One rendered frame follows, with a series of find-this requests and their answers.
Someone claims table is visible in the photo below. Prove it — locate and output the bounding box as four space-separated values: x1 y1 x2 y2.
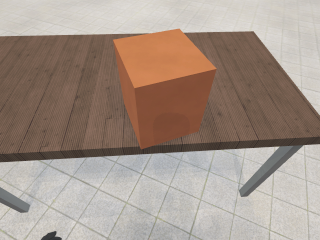
0 31 320 213

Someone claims carton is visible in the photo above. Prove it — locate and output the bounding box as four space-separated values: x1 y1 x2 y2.
113 28 217 150

